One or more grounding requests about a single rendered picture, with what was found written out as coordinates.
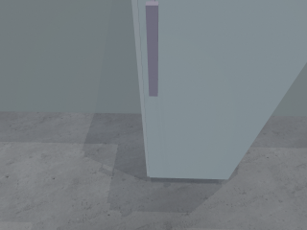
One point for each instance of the fridge door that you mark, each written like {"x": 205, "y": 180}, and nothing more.
{"x": 223, "y": 68}

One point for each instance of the handle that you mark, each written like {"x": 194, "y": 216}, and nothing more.
{"x": 151, "y": 9}

